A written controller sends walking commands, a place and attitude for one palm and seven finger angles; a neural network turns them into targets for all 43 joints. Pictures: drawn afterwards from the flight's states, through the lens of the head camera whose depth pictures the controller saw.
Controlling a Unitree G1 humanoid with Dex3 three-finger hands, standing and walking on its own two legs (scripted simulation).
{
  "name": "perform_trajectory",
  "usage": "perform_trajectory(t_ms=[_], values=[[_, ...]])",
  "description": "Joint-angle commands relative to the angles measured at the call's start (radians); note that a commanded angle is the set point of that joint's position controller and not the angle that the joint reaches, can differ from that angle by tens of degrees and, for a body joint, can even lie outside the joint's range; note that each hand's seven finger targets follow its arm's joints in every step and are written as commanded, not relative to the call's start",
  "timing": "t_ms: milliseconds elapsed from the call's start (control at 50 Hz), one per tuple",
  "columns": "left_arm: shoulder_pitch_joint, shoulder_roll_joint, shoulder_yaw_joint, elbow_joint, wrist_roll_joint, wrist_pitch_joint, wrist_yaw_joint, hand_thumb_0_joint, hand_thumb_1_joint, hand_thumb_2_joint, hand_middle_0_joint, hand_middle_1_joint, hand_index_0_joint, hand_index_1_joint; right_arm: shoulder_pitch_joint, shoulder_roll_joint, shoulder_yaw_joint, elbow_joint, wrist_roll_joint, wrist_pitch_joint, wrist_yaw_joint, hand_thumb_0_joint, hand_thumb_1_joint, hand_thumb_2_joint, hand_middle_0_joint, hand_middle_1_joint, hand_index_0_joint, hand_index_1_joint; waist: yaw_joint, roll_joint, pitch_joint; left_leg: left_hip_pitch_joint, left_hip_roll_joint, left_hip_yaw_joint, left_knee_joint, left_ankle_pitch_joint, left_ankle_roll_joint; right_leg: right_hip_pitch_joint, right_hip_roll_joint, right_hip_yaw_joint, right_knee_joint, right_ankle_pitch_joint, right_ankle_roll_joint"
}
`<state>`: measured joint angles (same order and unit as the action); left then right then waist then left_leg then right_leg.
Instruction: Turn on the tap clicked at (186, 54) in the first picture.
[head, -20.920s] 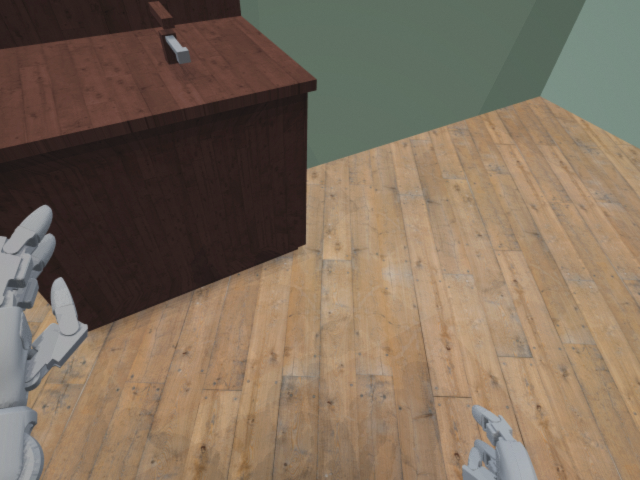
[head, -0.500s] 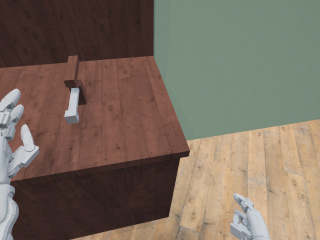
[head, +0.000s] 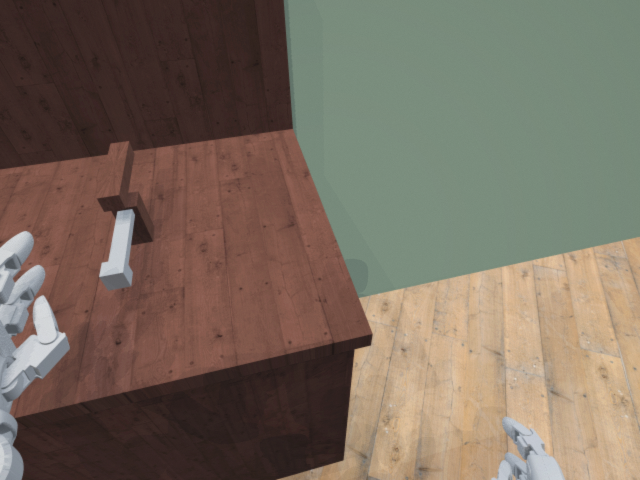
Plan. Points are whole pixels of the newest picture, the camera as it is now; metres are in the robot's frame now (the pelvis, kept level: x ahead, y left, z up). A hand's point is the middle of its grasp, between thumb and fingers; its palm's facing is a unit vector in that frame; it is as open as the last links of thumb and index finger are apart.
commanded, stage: turn the palm inward beside the body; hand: left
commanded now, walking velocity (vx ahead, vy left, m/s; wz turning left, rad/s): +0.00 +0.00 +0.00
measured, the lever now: (116, 274) +0.32 +0.31 +0.10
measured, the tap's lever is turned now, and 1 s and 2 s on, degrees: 0 0 0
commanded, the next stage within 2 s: reach beside the lever's end, fingers flat in 1.28 s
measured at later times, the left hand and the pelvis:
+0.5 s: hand (59, 390) +0.15 +0.25 +0.15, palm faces +0.48 -0.86 -0.17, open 7.4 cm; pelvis -0.03 +0.01 +0.00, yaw +1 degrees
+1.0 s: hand (83, 404) +0.14 +0.22 +0.15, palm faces +0.52 -0.84 -0.13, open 7.4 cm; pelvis -0.03 -0.01 +0.00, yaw +2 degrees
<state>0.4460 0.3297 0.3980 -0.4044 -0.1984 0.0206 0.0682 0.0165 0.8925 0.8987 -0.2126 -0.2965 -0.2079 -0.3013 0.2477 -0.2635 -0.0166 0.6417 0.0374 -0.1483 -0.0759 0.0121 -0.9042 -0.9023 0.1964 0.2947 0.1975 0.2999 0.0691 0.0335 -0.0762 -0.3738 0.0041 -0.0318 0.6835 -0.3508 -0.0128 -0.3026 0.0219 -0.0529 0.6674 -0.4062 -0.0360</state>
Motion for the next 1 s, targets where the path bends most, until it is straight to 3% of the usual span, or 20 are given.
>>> perform_trajectory(t_ms=[0,60,100,160,180,300,360,380,460,480,520,560,580,620,740,860,880,920,960,980], values=[[-0.078,0.131,0.009,-0.301,0.002,-0.099,-0.007,0.000,0.900,0.900,-0.200,-0.300,-0.200,-0.300,-0.098,-0.094,-0.027,-0.173,-0.010,-0.100,-0.006,0.000,-0.900,-0.900,0.200,0.300,0.200,0.300,-0.002,0.000,-0.143,0.167,0.002,0.005,-0.037,0.501,0.041,-0.013,-0.032,-0.013,-0.063,0.529,0.028],[-0.060,0.162,0.037,-0.345,0.031,-0.147,0.034,0.000,0.900,0.900,-0.200,-0.300,-0.200,-0.300,-0.104,-0.090,-0.026,-0.156,-0.017,-0.111,-0.001,0.000,-0.900,-0.900,0.200,0.300,0.200,0.300,0.018,0.036,-0.174,0.192,0.004,-0.007,-0.036,0.540,0.023,-0.024,-0.022,-0.017,-0.047,0.471,0.023],[-0.029,0.126,0.011,-0.336,0.040,-0.161,0.058,0.000,0.900,0.900,-0.200,-0.300,-0.200,-0.300,-0.091,-0.080,-0.026,-0.160,-0.021,-0.116,0.009,0.000,-0.900,-0.900,0.200,0.300,0.200,0.300,0.015,0.040,-0.179,0.190,0.011,-0.018,-0.040,0.562,0.009,-0.034,-0.022,-0.026,-0.044,0.437,0.018],[0.010,0.119,0.032,-0.283,0.040,-0.120,0.090,0.000,0.900,0.900,-0.200,-0.300,-0.200,-0.300,-0.125,-0.078,-0.017,-0.148,-0.016,-0.100,0.008,0.000,-0.900,-0.900,0.200,0.300,0.200,0.300,0.030,0.040,-0.129,0.155,0.010,-0.017,-0.061,0.494,-0.002,-0.039,-0.020,-0.032,-0.056,0.383,0.013],[-0.016,0.084,-0.007,-0.296,0.034,-0.103,0.088,0.000,0.900,0.900,-0.200,-0.300,-0.200,-0.300,-0.123,-0.078,-0.017,-0.159,-0.012,-0.094,0.010,0.000,-0.900,-0.900,0.200,0.300,0.200,0.300,0.017,0.027,-0.138,0.146,0.014,-0.020,-0.071,0.471,-0.005,-0.039,-0.024,-0.037,-0.058,0.362,0.011],[-0.054,0.055,-0.073,-0.310,0.015,0.010,0.083,0.000,0.900,0.900,-0.200,-0.300,-0.200,-0.300,-0.179,-0.074,0.007,-0.182,-0.003,-0.077,-0.010,0.000,-0.900,-0.900,0.200,0.300,0.200,0.300,0.011,0.012,-0.062,0.117,0.011,-0.033,-0.126,0.263,0.012,-0.049,-0.022,-0.030,-0.111,0.224,0.011],[-0.081,0.081,-0.066,-0.344,0.028,0.015,0.096,0.000,0.900,0.900,-0.200,-0.300,-0.200,-0.300,-0.198,-0.070,0.020,-0.174,-0.004,-0.083,-0.019,0.000,-0.900,-0.900,0.200,0.300,0.200,0.300,0.013,0.016,-0.045,0.113,0.006,-0.042,-0.144,0.182,0.015,-0.055,-0.019,-0.024,-0.123,0.166,0.012],[-0.092,0.054,-0.101,-0.362,0.033,0.008,0.098,0.000,0.900,0.900,-0.200,-0.300,-0.200,-0.300,-0.199,-0.065,0.020,-0.184,-0.005,-0.085,-0.018,0.000,-0.900,-0.900,0.200,0.300,0.200,0.300,0.001,0.013,-0.052,0.116,0.006,-0.041,-0.145,0.160,0.018,-0.065,-0.020,-0.024,-0.124,0.148,0.012],[-0.067,0.094,-0.058,-0.360,0.035,-0.007,0.131,0.000,0.900,0.900,-0.200,-0.300,-0.200,-0.300,-0.216,-0.062,0.028,-0.169,-0.007,-0.094,-0.019,0.000,-0.900,-0.900,0.200,0.300,0.200,0.300,0.015,0.039,-0.020,0.088,-0.002,-0.045,-0.156,0.063,0.021,-0.072,-0.018,-0.015,-0.139,0.083,0.011],[-0.072,0.062,-0.090,-0.375,0.033,-0.011,0.134,0.000,0.900,0.900,-0.200,-0.300,-0.200,-0.300,-0.216,-0.059,0.029,-0.179,-0.008,-0.095,-0.015,0.000,-0.900,-0.900,0.200,0.300,0.200,0.300,0.007,0.056,-0.033,0.088,-0.004,-0.042,-0.157,0.047,0.019,-0.074,-0.023,-0.018,-0.133,0.073,0.011],[-0.044,0.055,-0.088,-0.350,0.018,-0.005,0.139,0.000,0.900,0.900,-0.200,-0.300,-0.200,-0.300,-0.225,-0.061,0.031,-0.178,-0.008,-0.099,-0.015,0.000,-0.900,-0.900,0.200,0.300,0.200,0.300,0.011,0.033,-0.019,0.068,-0.009,-0.037,-0.152,0.010,0.026,-0.075,-0.024,-0.012,-0.145,0.042,0.014],[-0.028,0.071,-0.070,-0.347,0.015,0.006,0.147,0.000,0.900,0.900,-0.200,-0.300,-0.200,-0.300,-0.234,-0.062,0.032,-0.167,-0.002,-0.099,-0.017,0.000,-0.900,-0.900,0.200,0.300,0.200,0.300,0.017,0.058,0.003,0.057,-0.011,-0.035,-0.155,-0.024,0.025,-0.073,-0.024,-0.006,-0.158,0.018,0.013],[-0.034,0.031,-0.109,-0.352,0.005,0.010,0.144,0.000,0.900,0.900,-0.200,-0.300,-0.200,-0.300,-0.232,-0.059,0.035,-0.178,-0.001,-0.100,-0.016,0.000,-0.900,-0.900,0.200,0.300,0.200,0.300,0.006,0.037,0.008,0.048,-0.012,-0.037,-0.157,-0.051,0.027,-0.080,-0.029,-0.009,-0.157,0.001,0.015],[-0.028,0.035,-0.113,-0.355,-0.005,0.024,0.142,0.000,0.900,0.900,-0.200,-0.300,-0.200,-0.300,-0.241,-0.065,0.035,-0.181,0.002,-0.106,-0.018,0.000,-0.900,-0.900,0.200,0.300,0.200,0.300,0.008,0.021,0.016,0.035,-0.016,-0.032,-0.150,-0.077,0.033,-0.079,-0.031,0.003,-0.174,-0.036,0.017],[-0.041,0.054,-0.103,-0.378,-0.016,0.037,0.156,0.000,0.900,0.900,-0.200,-0.300,-0.200,-0.300,-0.245,-0.069,0.030,-0.179,0.002,-0.124,-0.022,0.000,-0.900,-0.900,0.200,0.300,0.200,0.300,0.007,-0.020,0.030,0.021,-0.023,-0.025,-0.115,-0.069,0.040,-0.092,-0.042,0.028,-0.204,-0.099,0.024],[-0.041,0.065,-0.079,-0.366,-0.025,0.042,0.170,0.000,0.900,0.900,-0.200,-0.300,-0.200,-0.300,-0.247,-0.067,0.026,-0.154,0.004,-0.139,-0.021,0.000,-0.900,-0.900,0.200,0.300,0.200,0.300,0.015,0.019,0.035,0.022,-0.026,-0.019,-0.079,-0.042,0.036,-0.095,-0.054,0.055,-0.228,-0.124,0.025],[-0.049,0.033,-0.119,-0.392,-0.024,0.039,0.165,0.000,0.900,0.900,-0.200,-0.300,-0.200,-0.300,-0.245,-0.064,0.028,-0.168,0.005,-0.142,-0.019,0.000,-0.900,-0.900,0.200,0.300,0.200,0.300,0.007,0.033,0.021,0.025,-0.027,-0.022,-0.083,-0.031,0.037,-0.092,-0.057,0.048,-0.210,-0.095,0.021],[-0.020,0.037,-0.110,-0.365,-0.031,0.050,0.158,0.000,0.900,0.900,-0.200,-0.300,-0.200,-0.300,-0.236,-0.070,0.027,-0.170,0.000,-0.145,-0.019,0.000,-0.900,-0.900,0.200,0.300,0.200,0.300,0.009,-0.024,0.009,0.024,-0.022,-0.022,-0.073,0.013,0.042,-0.082,-0.056,0.050,-0.209,-0.041,0.026],[-0.002,0.057,-0.085,-0.354,-0.031,0.059,0.153,0.000,0.900,0.900,-0.200,-0.300,-0.200,-0.300,-0.233,-0.071,0.025,-0.162,0.002,-0.145,-0.022,0.000,-0.900,-0.900,0.200,0.300,0.200,0.300,0.017,-0.021,0.013,0.034,-0.021,-0.019,-0.066,0.046,0.042,-0.073,-0.056,0.056,-0.216,-0.004,0.028],[-0.010,0.032,-0.106,-0.369,-0.037,0.058,0.146,0.000,0.900,0.900,-0.200,-0.300,-0.200,-0.300,-0.222,-0.072,0.025,-0.171,0.002,-0.145,-0.021,0.000,-0.900,-0.900,0.200,0.300,0.200,0.300,0.009,-0.041,-0.012,0.041,-0.020,-0.018,-0.067,0.077,0.044,-0.057,-0.057,0.050,-0.200,0.050,0.029]])
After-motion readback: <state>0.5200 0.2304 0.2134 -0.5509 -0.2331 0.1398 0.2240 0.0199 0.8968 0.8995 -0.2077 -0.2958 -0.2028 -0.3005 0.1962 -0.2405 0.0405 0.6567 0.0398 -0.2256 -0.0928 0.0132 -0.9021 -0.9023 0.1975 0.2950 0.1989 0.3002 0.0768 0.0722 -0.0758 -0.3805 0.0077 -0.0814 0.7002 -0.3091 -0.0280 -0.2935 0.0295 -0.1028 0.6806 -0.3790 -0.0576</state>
